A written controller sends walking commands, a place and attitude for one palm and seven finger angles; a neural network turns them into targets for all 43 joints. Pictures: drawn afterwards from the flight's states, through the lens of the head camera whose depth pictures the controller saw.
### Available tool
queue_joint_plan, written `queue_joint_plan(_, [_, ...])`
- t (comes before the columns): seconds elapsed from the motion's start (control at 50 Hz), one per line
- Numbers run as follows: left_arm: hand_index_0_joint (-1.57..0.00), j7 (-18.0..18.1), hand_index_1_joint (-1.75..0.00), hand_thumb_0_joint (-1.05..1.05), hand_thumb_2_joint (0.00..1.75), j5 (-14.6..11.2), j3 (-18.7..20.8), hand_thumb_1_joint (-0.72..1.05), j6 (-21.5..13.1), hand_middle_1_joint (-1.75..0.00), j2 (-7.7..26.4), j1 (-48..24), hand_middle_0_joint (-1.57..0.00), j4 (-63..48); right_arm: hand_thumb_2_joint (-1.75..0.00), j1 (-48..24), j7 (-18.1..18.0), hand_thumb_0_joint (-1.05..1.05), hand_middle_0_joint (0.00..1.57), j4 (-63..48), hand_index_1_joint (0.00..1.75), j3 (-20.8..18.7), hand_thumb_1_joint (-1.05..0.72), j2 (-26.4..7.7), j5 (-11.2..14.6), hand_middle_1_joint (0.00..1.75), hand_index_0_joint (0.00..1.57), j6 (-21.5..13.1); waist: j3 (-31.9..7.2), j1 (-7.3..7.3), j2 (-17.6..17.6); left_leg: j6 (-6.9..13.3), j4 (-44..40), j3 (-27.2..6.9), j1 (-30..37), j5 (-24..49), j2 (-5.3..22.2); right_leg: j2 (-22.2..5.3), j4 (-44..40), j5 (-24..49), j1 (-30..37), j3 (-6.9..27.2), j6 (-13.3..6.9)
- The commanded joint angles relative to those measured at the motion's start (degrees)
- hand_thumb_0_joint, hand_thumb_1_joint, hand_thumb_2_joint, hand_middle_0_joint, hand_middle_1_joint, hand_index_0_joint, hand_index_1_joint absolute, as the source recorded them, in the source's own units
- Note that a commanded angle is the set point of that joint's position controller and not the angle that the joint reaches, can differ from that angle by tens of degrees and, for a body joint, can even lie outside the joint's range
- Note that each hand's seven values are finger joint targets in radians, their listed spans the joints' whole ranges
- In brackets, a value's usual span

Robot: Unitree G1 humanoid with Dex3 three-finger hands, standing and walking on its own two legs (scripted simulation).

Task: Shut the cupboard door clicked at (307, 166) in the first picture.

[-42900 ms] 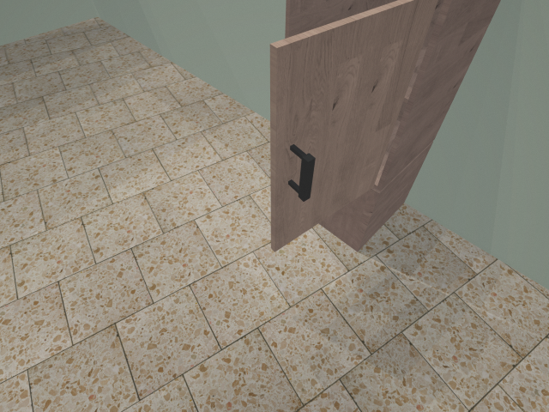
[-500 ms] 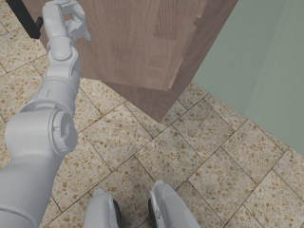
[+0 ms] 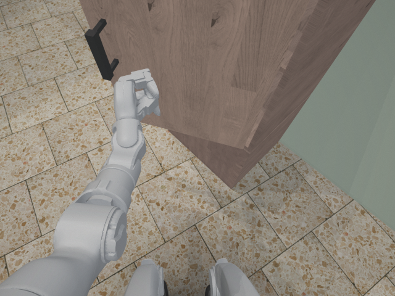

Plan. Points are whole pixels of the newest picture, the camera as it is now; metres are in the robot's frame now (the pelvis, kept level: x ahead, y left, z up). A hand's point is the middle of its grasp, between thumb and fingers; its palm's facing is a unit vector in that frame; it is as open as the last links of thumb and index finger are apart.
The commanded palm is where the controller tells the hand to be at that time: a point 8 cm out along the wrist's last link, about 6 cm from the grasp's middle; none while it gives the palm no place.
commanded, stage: draw the hand back to the body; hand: left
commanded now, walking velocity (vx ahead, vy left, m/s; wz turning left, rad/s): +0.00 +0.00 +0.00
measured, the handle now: (104, 51) +0.64 +0.16 +0.07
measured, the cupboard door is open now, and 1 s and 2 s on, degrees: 30 30 30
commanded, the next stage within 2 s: step back with the hand held close in 1.66 s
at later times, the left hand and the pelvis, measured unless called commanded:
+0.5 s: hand (104, 119) +0.40 +0.12 +0.13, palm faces +0.06 -1.00 -0.04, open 3.1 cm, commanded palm +0.36 +0.17 +0.14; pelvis +0.00 +0.00 +0.05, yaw -1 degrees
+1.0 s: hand out of the picture +0.28 +0.23 +0.20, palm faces +0.24 -0.93 -0.28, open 4.0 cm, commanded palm +0.23 +0.28 +0.23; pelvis +0.02 +0.03 +0.10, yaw +1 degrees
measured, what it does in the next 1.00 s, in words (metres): rises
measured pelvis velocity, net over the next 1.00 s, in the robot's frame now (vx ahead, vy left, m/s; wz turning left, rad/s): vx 0.02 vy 0.03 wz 0.01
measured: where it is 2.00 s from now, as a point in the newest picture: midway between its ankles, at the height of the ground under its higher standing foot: outside the picture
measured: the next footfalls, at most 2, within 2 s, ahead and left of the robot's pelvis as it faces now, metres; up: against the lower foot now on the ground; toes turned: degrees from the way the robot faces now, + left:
none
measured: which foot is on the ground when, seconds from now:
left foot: down 0.00-1.00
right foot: down 0.00-1.00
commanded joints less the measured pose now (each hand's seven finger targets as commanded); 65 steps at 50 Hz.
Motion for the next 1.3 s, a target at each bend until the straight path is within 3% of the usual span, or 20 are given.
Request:
queue_joint_plan(0.0, [-1.3,0.51,-1.5,0.0,0.9,-0.35,-0.02,0.9,-4.98,-1.5,6.98,-30.25,-1.3,-12.26,-0.9,10.67,-0.68,0.0,0.2,-1.32,0.3,-2.54,-0.9,-7.06,0.07,0.3,0.2,-0.31,-27.9,-3.14,-0.24,1.83,-2.92,-0.97,22.08,18.05,-2.0,0.38,-9.23,28.97,9.99,3.27,2.6])
queue_joint_plan(0.06, [-1.3,0.1,-1.5,0.0,0.9,-0.37,-0.59,0.9,-4.31,-1.5,6.63,-30.93,-1.3,-8.4,-0.9,10.37,-0.81,0.0,0.2,-1.15,0.3,-2.19,-0.9,-7.18,-0.01,0.3,0.2,-0.44,-25.18,-4.14,-3.01,2.14,-3.01,-1.03,18.53,14.51,-2.17,0.39,-9.85,26.08,9.68,3.47,2.89])
queue_joint_plan(0.1, [-1.3,-0.48,-1.5,0.0,0.9,-1.05,3.77,0.9,-4.54,-1.5,11.24,-25.96,-1.3,-12.17,-0.9,9.92,-0.93,0.0,0.2,-2.88,0.3,-2.09,-0.9,-7.42,0.24,0.3,0.2,-0.35,-31.26,-0.27,-0.47,1.88,-4.07,-0.47,21.25,17.47,-2.32,0.25,-9.38,29.23,14.59,3.88,2.5])
queue_joint_plan(0.14, [-1.3,-1.93,-1.5,0.0,0.9,-1.96,4.18,0.9,-3.96,-1.5,11.34,-19.25,-1.3,-16.04,-0.9,9.26,-0.99,0.0,0.2,-4.68,0.3,-1.98,-0.9,-6.89,0.9,0.3,0.2,-0.01,-33.15,2.09,-0.83,1.76,-5.7,0.35,23.3,20.09,-2.31,0.35,-10.15,32.99,19.22,3.94,2.44])
queue_joint_plan(0.24, [-1.3,-5.31,-1.5,0.0,0.9,-5.31,2.98,0.9,-0.19,-1.5,10.93,-6.0,-1.3,-29.45,-0.9,7.79,-2.15,0.0,0.2,-8.21,0.3,-1.87,-0.9,-6.39,3.14,0.3,0.2,0.3,-28.26,4.36,-6.56,2.26,-11.56,1.99,24.46,18.06,-2.36,0.46,-16.2,35.4,29.02,4.82,3.16])
queue_joint_plan(0.32, [-1.3,-7.55,-1.5,0.0,0.9,-8.34,-0.09,0.9,1.86,-1.5,8.95,0.24,-1.3,-38.42,-0.9,5.48,-3.76,0.0,0.2,-8.47,0.3,-1.5,-0.9,-6.19,4.67,0.3,0.2,-1.05,-20.65,4.05,-8.29,2.65,-15.86,2.04,28.49,15.08,-2.14,0.41,-21.58,31.23,30.16,4.74,3.66])
queue_joint_plan(0.38, [-1.3,-9.13,-1.5,0.0,0.9,-8.77,-2.32,0.9,2.35,-1.5,8.7,2.8,-1.3,-43.44,-0.9,3.43,-4.76,0.0,0.2,-8.15,0.3,-1.32,-0.9,-6.19,5.24,0.3,0.2,-2.25,-15.92,4.06,-4.68,2.65,-18.62,1.95,32.97,12.88,-2.03,0.26,-24.64,25.17,28.54,4.35,3.26])
queue_joint_plan(0.46, [-1.3,-11.48,-1.5,0.0,0.9,-10.5,-2.56,0.9,4.69,-1.5,8.81,12.65,-1.3,-45.56,-0.9,0.05,-5.27,0.0,0.2,-8.76,0.3,-0.58,-0.9,-6.0,5.93,0.3,0.2,-3.44,-12.01,6.07,-3.47,2.47,-21.93,1.65,36.25,12.67,-1.99,0.04,-27.03,22.66,29.58,3.45,2.71])
queue_joint_plan(0.48, [-1.27,-12.0,-1.47,0.0,0.9,-10.86,-1.81,0.9,5.31,-1.47,9.84,14.86,-1.27,-47.38,-0.9,-0.61,-5.45,0.0,0.2,-9.08,0.3,-0.55,-0.9,-6.16,6.16,0.3,0.2,-3.6,-12.12,6.72,-1.18,2.38,-22.52,1.69,37.76,13.64,-2.0,0.08,-27.09,23.4,30.29,3.28,2.45])
queue_joint_plan(0.56, [-1.16,-14.29,-1.35,0.0,0.9,-12.97,-1.64,0.9,8.5,-1.35,10.54,21.76,-1.16,-54.02,-0.9,-4.89,-5.92,0.0,0.2,-11.37,0.3,0.21,-0.9,-5.96,7.01,0.3,0.2,-4.44,-9.31,8.15,-2.89,2.42,-25.16,1.55,39.8,14.28,-2.0,-0.25,-28.76,23.97,33.0,2.8,2.39])
queue_joint_plan(0.58, [-1.13,-12.84,-1.32,0.0,0.9,-8.16,-5.18,0.9,11.11,-1.32,14.15,24.65,-1.13,-57.64,-0.9,-6.71,-7.14,0.0,0.2,-12.2,0.3,-0.12,-0.9,-4.73,7.37,0.3,0.2,-2.08,-11.35,8.55,-4.58,2.16,-28.41,1.18,42.74,15.65,-1.81,-2.15,-31.91,25.84,37.15,6.09,2.67])
queue_joint_plan(0.6, [-1.11,-12.02,-1.29,0.0,0.9,-8.26,-5.66,0.9,12.89,-1.29,12.78,24.79,-1.11,-61.73,-0.9,-8.68,-8.0,0.0,0.2,-13.48,0.3,0.31,-0.9,-4.04,7.54,0.3,0.2,-1.23,-8.88,8.06,-3.91,2.37,-29.74,1.51,44.09,16.0,-1.91,-2.36,-33.72,26.8,37.73,6.05,3.2])
queue_joint_plan(0.64, [-1.05,-10.61,-1.23,0.0,0.9,-7.53,-3.45,0.9,15.7,-1.23,15.62,28.87,-1.05,-65.6,-0.9,-10.33,-9.15,0.0,0.2,-13.59,0.3,0.8,-0.9,-4.31,7.36,0.3,0.2,-0.58,-7.78,8.82,-3.18,2.53,-31.81,1.33,46.97,17.55,-1.78,-2.18,-34.96,28.1,40.21,4.83,2.86])
queue_joint_plan(0.7, [-0.97,-10.07,-1.14,0.0,0.9,-7.32,-3.81,0.9,18.66,-1.14,15.12,34.06,-0.97,-69.09,-0.9,-12.43,-10.24,0.0,0.2,-13.89,0.3,1.79,-0.9,-3.76,7.47,0.3,0.2,-0.36,-3.19,8.97,-3.35,2.69,-35.31,0.84,50.6,18.87,-1.43,-1.9,-38.04,27.45,41.49,3.79,2.41])
queue_joint_plan(0.84, [-0.78,-9.37,-0.93,0.0,0.9,-6.8,-1.98,0.9,23.14,-0.93,15.65,44.82,-0.78,-80.4,-0.9,-14.33,-10.34,0.0,0.2,-14.12,0.3,3.13,-0.9,-3.4,6.52,0.3,0.2,-1.86,0.09,9.77,0.16,2.09,-40.8,-0.09,57.98,23.8,-0.77,-1.22,-42.6,29.12,45.67,1.91,1.75])
queue_joint_plan(1.02, [-0.53,-8.31,-0.66,0.0,0.9,-6.56,5.47,0.9,24.73,-0.66,19.63,58.31,-0.53,-92.91,-0.9,-15.19,-9.48,0.0,0.2,-13.72,0.3,3.57,-0.9,-3.35,5.36,0.3,0.2,-4.21,0.74,11.39,1.9,1.26,-43.55,-1.3,60.36,29.7,-0.23,-1.23,-44.6,31.07,50.48,1.05,1.59])
queue_joint_plan(1.12, [-0.39,-7.62,-0.51,0.0,0.9,-6.73,11.02,0.9,24.49,-0.51,22.49,65.19,-0.39,-97.15,-0.9,-15.47,-9.25,0.0,0.2,-13.06,0.3,3.18,-0.9,-3.4,5.1,0.3,0.2,-5.64,1.57,12.18,2.27,1.05,-43.94,-1.41,59.74,28.95,-0.15,-1.37,-45.09,29.85,51.08,0.86,1.77])
queue_joint_plan(1.18, [-0.31,-7.26,-0.42,0.0,0.9,-7.06,15.22,0.9,24.07,-0.42,24.78,70.3,-0.31,-97.68,-0.9,-15.58,-9.3,0.0,0.2,-12.58,0.3,2.68,-0.9,-3.71,5.11,0.3,0.2,-6.46,3.23,12.81,0.09,1.18,-43.98,-1.04,58.01,27.26,-0.35,-1.24,-45.64,29.2,51.29,0.81,1.76])
queue_joint_plan(1.26, [-0.2,-6.88,-0.3,0.0,0.9,-7.34,18.85,0.9,22.93,-0.3,26.12,73.12,-0.2,-100.28,-0.9,-15.61,-9.48,0.0,0.2,-12.37,0.3,2.33,-0.9,-3.55,5.49,0.3,0.2,-7.73,4.41,13.11,1.75,1.1,-44.29,-0.92,57.04,24.03,-0.42,-1.22,-45.62,26.32,50.33,0.78,1.91])
queue_joint_plan(1.28, [-0.2,-6.99,-0.3,0.0,0.9,-7.04,17.4,0.9,22.99,-0.3,24.79,73.27,-0.2,-98.5,-0.9,-15.63,-9.58,0.0,0.2,-11.67,0.3,2.24,-0.9,-3.96,5.44,0.3,0.2,-8.15,6.36,12.74,2.18,1.2,-44.52,-0.74,56.54,22.71,-0.48,-1.25,-46.29,25.12,49.39,0.96,1.88])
